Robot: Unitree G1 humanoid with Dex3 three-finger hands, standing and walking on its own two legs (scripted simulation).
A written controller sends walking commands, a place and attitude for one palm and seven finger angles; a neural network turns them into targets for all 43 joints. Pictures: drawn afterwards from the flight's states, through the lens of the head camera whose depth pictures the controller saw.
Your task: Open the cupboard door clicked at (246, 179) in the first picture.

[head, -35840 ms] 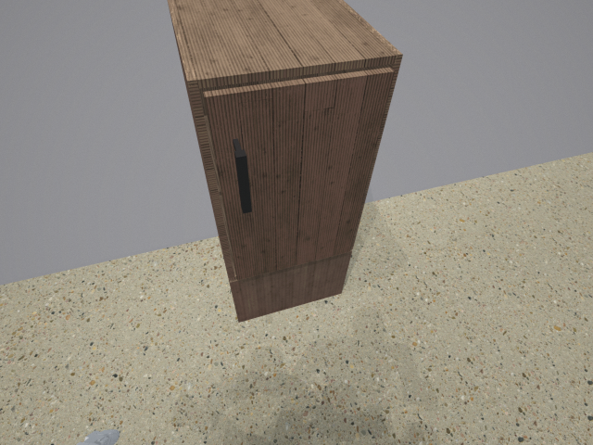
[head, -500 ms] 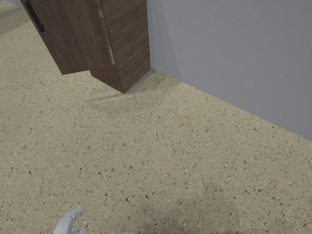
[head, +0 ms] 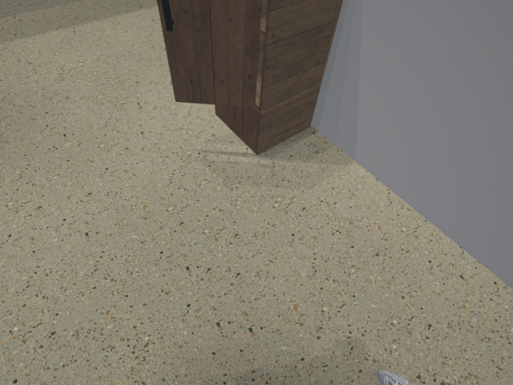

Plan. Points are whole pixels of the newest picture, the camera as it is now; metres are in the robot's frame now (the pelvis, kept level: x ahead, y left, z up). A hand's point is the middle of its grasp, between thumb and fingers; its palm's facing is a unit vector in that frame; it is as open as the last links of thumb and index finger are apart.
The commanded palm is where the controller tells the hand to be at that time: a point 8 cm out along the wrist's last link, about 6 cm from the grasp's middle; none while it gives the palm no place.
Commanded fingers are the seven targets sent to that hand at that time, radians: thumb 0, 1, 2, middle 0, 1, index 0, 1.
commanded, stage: take the last steps up to it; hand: left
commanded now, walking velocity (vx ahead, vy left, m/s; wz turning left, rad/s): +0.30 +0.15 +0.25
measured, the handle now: (167, 4) +1.20 +0.43 -0.02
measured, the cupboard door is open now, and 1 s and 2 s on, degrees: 50 50 50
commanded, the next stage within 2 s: come to a stop and stand still in 1.60 s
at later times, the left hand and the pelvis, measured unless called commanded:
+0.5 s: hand out of the picture +0.12 +0.17 -0.14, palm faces +0.18 -0.96 -0.23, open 7.2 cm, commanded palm none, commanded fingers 0.00 0.90 0.90 -0.20 -0.30 -0.20 -0.30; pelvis +0.12 -0.02 +0.02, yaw +7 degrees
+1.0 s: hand (138, 260) +0.34 +0.28 -0.15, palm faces +0.16 -0.97 -0.20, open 7.4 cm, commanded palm none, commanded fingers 0.00 0.90 0.90 -0.20 -0.30 -0.20 -0.30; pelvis +0.30 +0.09 +0.01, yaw +6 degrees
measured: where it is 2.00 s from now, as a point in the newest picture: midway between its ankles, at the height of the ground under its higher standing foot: (224, 262)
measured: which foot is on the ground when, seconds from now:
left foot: down 0.00-0.30, up 0.32-0.72, down 0.74-1.00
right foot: up 0.00-0.28, down 0.30-0.74, up 0.76-1.00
